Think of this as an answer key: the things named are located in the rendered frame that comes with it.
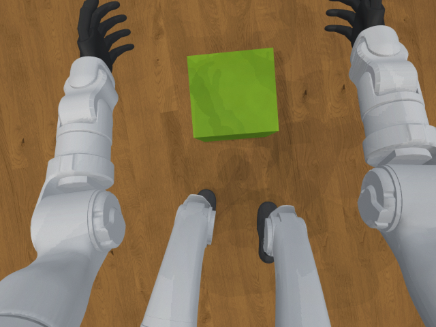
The left robot upper arm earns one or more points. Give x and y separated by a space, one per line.
72 234

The right robot upper arm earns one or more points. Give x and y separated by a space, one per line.
400 201

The left robot forearm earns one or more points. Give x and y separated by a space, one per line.
84 132

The carton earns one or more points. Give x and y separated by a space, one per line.
233 95

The right robot forearm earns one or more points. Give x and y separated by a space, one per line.
391 104

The right robot thigh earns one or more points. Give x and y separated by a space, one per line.
299 296

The left robot shin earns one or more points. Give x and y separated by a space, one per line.
192 198

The right robot hand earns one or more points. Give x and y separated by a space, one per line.
367 13

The left robot hand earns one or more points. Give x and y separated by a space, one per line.
91 41

